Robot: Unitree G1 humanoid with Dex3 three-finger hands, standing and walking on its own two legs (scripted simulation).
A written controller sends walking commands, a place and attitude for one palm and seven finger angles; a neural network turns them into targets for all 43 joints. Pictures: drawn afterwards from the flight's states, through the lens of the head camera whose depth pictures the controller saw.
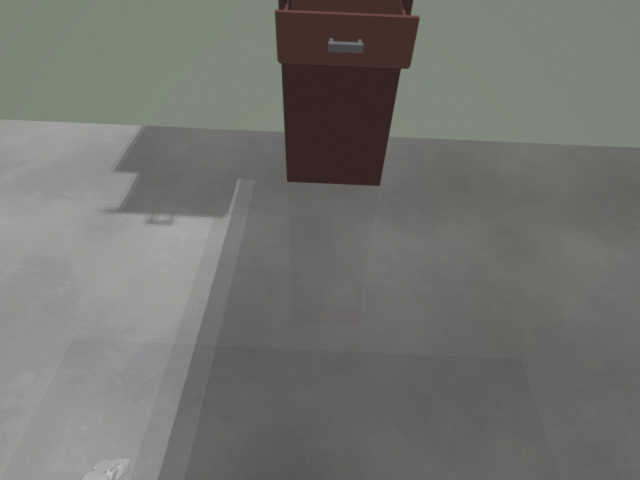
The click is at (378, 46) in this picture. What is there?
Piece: drawer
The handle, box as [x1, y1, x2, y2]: [328, 38, 363, 52]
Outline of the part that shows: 328,41 328,51 362,52 363,45 361,39 358,39 357,42 340,42 333,41 332,38 330,38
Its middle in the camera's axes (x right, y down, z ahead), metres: +0.07 -0.57 +1.14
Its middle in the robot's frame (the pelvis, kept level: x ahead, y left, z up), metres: +1.24 -0.02 +0.02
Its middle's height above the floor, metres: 0.79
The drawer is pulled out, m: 0.29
